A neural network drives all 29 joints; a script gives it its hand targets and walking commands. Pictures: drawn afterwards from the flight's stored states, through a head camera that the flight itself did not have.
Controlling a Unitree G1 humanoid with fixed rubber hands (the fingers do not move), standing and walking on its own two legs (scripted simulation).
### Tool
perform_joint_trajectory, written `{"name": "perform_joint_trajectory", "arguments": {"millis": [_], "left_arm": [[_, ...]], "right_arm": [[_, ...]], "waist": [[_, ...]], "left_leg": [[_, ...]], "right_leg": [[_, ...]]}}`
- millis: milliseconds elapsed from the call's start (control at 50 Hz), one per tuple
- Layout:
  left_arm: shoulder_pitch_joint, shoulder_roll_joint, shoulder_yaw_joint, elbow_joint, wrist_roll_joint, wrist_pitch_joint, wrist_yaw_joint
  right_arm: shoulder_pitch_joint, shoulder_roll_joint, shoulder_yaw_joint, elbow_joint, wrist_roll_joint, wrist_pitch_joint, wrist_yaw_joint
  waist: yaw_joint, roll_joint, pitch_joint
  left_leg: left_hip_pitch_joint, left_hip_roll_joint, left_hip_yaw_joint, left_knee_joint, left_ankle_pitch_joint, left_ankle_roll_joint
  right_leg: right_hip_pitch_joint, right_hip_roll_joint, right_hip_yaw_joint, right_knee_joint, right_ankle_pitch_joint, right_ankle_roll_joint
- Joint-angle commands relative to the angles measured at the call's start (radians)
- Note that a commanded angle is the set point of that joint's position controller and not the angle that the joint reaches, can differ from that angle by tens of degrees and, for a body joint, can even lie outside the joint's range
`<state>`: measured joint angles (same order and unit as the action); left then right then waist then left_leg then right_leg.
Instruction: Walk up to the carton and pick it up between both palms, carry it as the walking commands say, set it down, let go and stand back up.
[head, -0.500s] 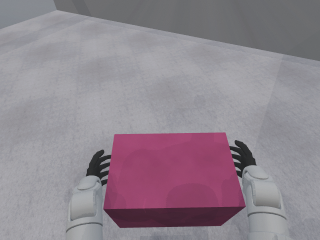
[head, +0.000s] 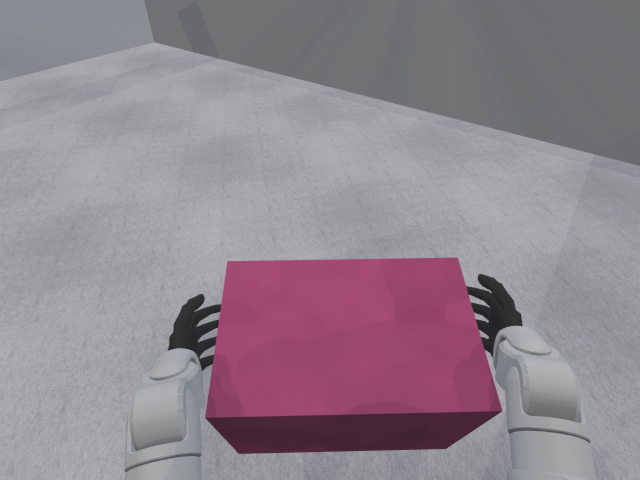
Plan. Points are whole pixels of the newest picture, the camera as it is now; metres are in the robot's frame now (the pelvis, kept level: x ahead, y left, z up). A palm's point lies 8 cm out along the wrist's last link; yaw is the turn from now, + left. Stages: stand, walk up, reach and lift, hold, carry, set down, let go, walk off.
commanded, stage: carry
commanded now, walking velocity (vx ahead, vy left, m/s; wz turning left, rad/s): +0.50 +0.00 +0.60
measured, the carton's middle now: (342, 360) +0.29 -0.01 +0.01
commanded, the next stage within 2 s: none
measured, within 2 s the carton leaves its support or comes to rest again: neither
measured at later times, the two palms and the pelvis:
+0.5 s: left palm (110, 284) +0.37 +0.30 +0.08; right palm (363, 218) +0.50 -0.06 +0.09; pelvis +0.22 +0.06 -0.01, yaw +13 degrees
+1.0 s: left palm (84, 190) +0.59 +0.42 +0.09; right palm (271, 136) +0.80 +0.11 +0.09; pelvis +0.49 +0.14 +0.01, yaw +32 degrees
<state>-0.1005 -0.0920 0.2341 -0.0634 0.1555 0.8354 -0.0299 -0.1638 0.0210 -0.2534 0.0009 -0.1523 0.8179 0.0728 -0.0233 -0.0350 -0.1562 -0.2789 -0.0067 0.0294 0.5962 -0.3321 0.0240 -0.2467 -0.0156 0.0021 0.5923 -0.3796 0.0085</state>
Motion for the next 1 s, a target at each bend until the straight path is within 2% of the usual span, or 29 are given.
{"name": "perform_joint_trajectory", "arguments": {"millis": [0,20,60,100,140,160,180,200,220,240,260,360,400,440,460,480,500,520,540,580,600,740,800,820,840,860,880,920,980], "left_arm": [[-0.701,-0.733,-0.824,-0.294,-0.343,0.065,-0.172],[-0.686,-0.736,-0.846,-0.323,-0.367,0.099,-0.167],[-0.594,-0.778,-0.865,-0.361,-0.416,0.155,-0.154],[-0.498,-0.797,-0.875,-0.414,-0.447,0.202,-0.139],[-0.446,-0.753,-0.856,-0.426,-0.435,0.244,-0.112],[-0.404,-0.727,-0.843,-0.439,-0.427,0.260,-0.097],[-0.366,-0.693,-0.820,-0.454,-0.415,0.274,-0.082],[-0.334,-0.651,-0.792,-0.474,-0.393,0.284,-0.063],[-0.306,-0.632,-0.770,-0.478,-0.374,0.300,-0.041],[-0.305,-0.632,-0.761,-0.508,-0.374,0.314,-0.026],[-0.330,-0.629,-0.763,-0.549,-0.373,0.323,-0.019],[-0.393,-0.615,-0.813,-0.640,-0.410,0.354,-0.012],[-0.380,-0.605,-0.821,-0.642,-0.426,0.367,-0.017],[-0.376,-0.586,-0.827,-0.652,-0.436,0.383,-0.020],[-0.386,-0.567,-0.830,-0.658,-0.438,0.392,-0.022],[-0.416,-0.553,-0.845,-0.676,-0.446,0.401,-0.025],[-0.410,-0.569,-0.850,-0.662,-0.453,0.404,-0.036],[-0.411,-0.603,-0.866,-0.641,-0.464,0.400,-0.049],[-0.407,-0.660,-0.877,-0.597,-0.476,0.391,-0.057],[-0.334,-0.739,-0.844,-0.536,-0.461,0.374,-0.078],[-0.306,-0.762,-0.831,-0.516,-0.448,0.364,-0.082],[-0.274,-0.738,-0.826,-0.564,-0.373,0.318,-0.047],[-0.250,-0.718,-0.817,-0.561,-0.362,0.328,-0.040],[-0.227,-0.702,-0.808,-0.550,-0.357,0.332,-0.036],[-0.213,-0.674,-0.795,-0.558,-0.338,0.330,-0.032],[-0.226,-0.674,-0.779,-0.548,-0.328,0.331,-0.028],[-0.217,-0.706,-0.777,-0.565,-0.350,0.337,-0.029],[-0.291,-0.742,-0.811,-0.606,-0.383,0.344,-0.045],[-0.360,-0.773,-0.858,-0.629,-0.437,0.345,-0.075]], "right_arm": [[-0.410,0.830,0.731,-0.134,0.300,0.081,0.167],[-0.375,0.841,0.740,-0.177,0.304,0.110,0.144],[-0.397,0.860,0.790,-0.329,0.344,0.163,0.104],[-0.387,0.843,0.824,-0.448,0.376,0.212,0.077],[-0.338,0.778,0.813,-0.485,0.374,0.258,0.057],[-0.321,0.753,0.813,-0.505,0.376,0.279,0.049],[-0.326,0.730,0.816,-0.526,0.381,0.299,0.043],[-0.332,0.723,0.836,-0.561,0.396,0.323,0.038],[-0.354,0.700,0.843,-0.586,0.408,0.346,0.034],[-0.370,0.702,0.836,-0.595,0.428,0.360,0.034],[-0.369,0.710,0.831,-0.593,0.435,0.368,0.033],[-0.297,0.711,0.802,-0.604,0.388,0.382,-0.003],[-0.259,0.695,0.777,-0.617,0.364,0.387,-0.022],[-0.197,0.675,0.751,-0.600,0.341,0.393,-0.037],[-0.172,0.662,0.738,-0.589,0.330,0.397,-0.044],[-0.152,0.642,0.714,-0.572,0.311,0.399,-0.053],[-0.159,0.647,0.706,-0.569,0.304,0.394,-0.063],[-0.182,0.673,0.720,-0.612,0.310,0.387,-0.065],[-0.220,0.703,0.727,-0.622,0.320,0.385,-0.059],[-0.285,0.775,0.794,-0.666,0.369,0.372,-0.033],[-0.310,0.794,0.817,-0.674,0.389,0.366,-0.016],[-0.338,0.805,0.886,-0.649,0.461,0.364,0.053],[-0.323,0.771,0.893,-0.649,0.462,0.374,0.055],[-0.331,0.748,0.890,-0.654,0.463,0.379,0.056],[-0.343,0.728,0.903,-0.674,0.471,0.390,0.059],[-0.344,0.725,0.907,-0.680,0.473,0.397,0.060],[-0.331,0.745,0.900,-0.683,0.478,0.397,0.060],[-0.306,0.790,0.877,-0.643,0.456,0.391,0.064],[-0.272,0.825,0.838,-0.607,0.402,0.378,0.058]], "waist": [[-0.004,0.421,-0.127],[-0.012,0.331,-0.112],[-0.010,0.119,-0.121],[-0.002,0.112,-0.137],[0.010,0.144,-0.155],[0.026,0.122,-0.171],[0.048,0.041,-0.195],[0.065,-0.218,-0.201],[0.062,-0.258,-0.142],[0.060,-0.144,-0.119],[0.059,-0.077,-0.085],[0.045,-0.132,-0.014],[0.034,-0.141,-0.043],[0.010,-0.076,-0.125],[-0.016,-0.022,-0.174],[-0.043,0.206,-0.182],[-0.030,0.373,-0.210],[-0.022,0.198,-0.174],[-0.019,0.103,-0.151],[-0.006,0.018,-0.146],[0.000,0.016,-0.134],[-0.002,0.164,-0.058],[0.025,0.103,-0.138],[0.048,0.035,-0.211],[0.078,-0.167,-0.286],[0.054,-0.296,-0.245],[0.049,-0.179,-0.254],[0.048,-0.021,-0.178],[0.045,-0.085,-0.082]], "left_leg": [[0.329,0.374,-0.565,-0.326,0.092,0.207],[0.348,0.406,-0.634,-0.341,0.223,0.267],[0.313,0.356,-0.473,-0.310,0.221,0.241],[0.241,0.244,-0.270,-0.275,0.237,0.167],[0.085,0.183,-0.173,-0.227,0.160,0.123],[-0.072,0.150,-0.134,-0.155,0.095,0.100],[-0.255,0.105,-0.067,-0.034,-0.002,0.066],[-0.463,0.005,0.068,0.278,-0.138,0.012],[-0.584,0.018,0.070,0.390,-0.254,-0.001],[-0.561,0.088,0.002,0.389,-0.252,0.007],[-0.543,0.092,0.004,0.375,-0.255,0.004],[-0.262,0.059,0.126,0.103,0.013,0.011],[-0.097,0.008,0.196,0.030,0.086,0.016],[0.149,-0.056,0.241,-0.029,0.112,0.055],[0.323,-0.037,0.173,-0.068,0.067,0.105],[0.443,0.202,-0.271,-0.196,0.065,0.234],[0.612,0.371,-0.667,-0.290,0.321,0.373],[0.567,0.376,-0.595,-0.250,0.523,0.368],[0.498,0.369,-0.529,-0.243,0.551,0.328],[0.370,0.325,-0.385,-0.267,0.464,0.261],[0.316,0.288,-0.319,-0.300,0.430,0.225],[0.176,0.175,-0.167,-0.312,0.484,0.163],[0.030,0.116,-0.065,-0.092,0.607,0.101],[-0.094,0.073,0.003,0.092,0.564,0.066],[-0.266,0.014,0.067,0.402,0.296,0.013],[-0.436,-0.045,0.046,0.601,-0.145,-0.007],[-0.417,0.042,-0.055,0.693,-0.149,0.013],[-0.429,0.103,-0.077,0.636,-0.111,0.008],[-0.348,0.098,0.019,0.340,-0.105,0.001]], "right_leg": [[-0.473,0.015,-0.140,0.262,-0.183,0.024],[-0.534,0.001,-0.081,0.292,-0.210,0.012],[-0.487,-0.040,-0.058,0.199,-0.189,-0.001],[-0.306,0.006,-0.143,-0.020,-0.057,0.013],[-0.033,0.029,-0.205,-0.159,0.084,0.015],[0.168,-0.004,-0.164,-0.179,0.094,-0.005],[0.371,-0.103,-0.058,-0.217,0.034,-0.032],[0.513,-0.358,0.290,-0.340,-0.057,-0.111],[0.497,-0.519,0.436,-0.373,0.131,-0.203],[0.445,-0.509,0.381,-0.355,0.181,-0.234],[0.414,-0.477,0.296,-0.344,0.252,-0.209],[0.168,-0.349,-0.119,-0.360,0.182,-0.081],[0.120,-0.318,-0.228,-0.267,0.337,-0.053],[0.055,-0.260,-0.323,-0.051,0.556,-0.001],[-0.054,-0.216,-0.335,0.116,0.559,0.037],[-0.288,-0.113,-0.346,0.436,0.364,0.095],[-0.536,0.000,-0.226,0.677,-0.164,0.097],[-0.589,-0.070,-0.096,0.743,-0.203,0.065],[-0.578,-0.100,-0.056,0.753,-0.171,0.059],[-0.496,-0.161,-0.011,0.603,-0.118,0.058],[-0.434,-0.159,-0.027,0.497,-0.089,0.064],[-0.175,-0.037,-0.193,0.013,0.173,0.053],[0.177,-0.003,-0.235,-0.157,0.249,0.023],[0.395,-0.067,-0.179,-0.191,0.221,-0.003],[0.557,-0.351,0.177,-0.301,0.086,-0.100],[0.578,-0.535,0.436,-0.343,0.291,-0.199],[0.494,-0.539,0.408,-0.334,0.337,-0.218],[0.401,-0.500,0.229,-0.339,0.341,-0.182],[0.272,-0.413,-0.037,-0.383,0.309,-0.095]]}}
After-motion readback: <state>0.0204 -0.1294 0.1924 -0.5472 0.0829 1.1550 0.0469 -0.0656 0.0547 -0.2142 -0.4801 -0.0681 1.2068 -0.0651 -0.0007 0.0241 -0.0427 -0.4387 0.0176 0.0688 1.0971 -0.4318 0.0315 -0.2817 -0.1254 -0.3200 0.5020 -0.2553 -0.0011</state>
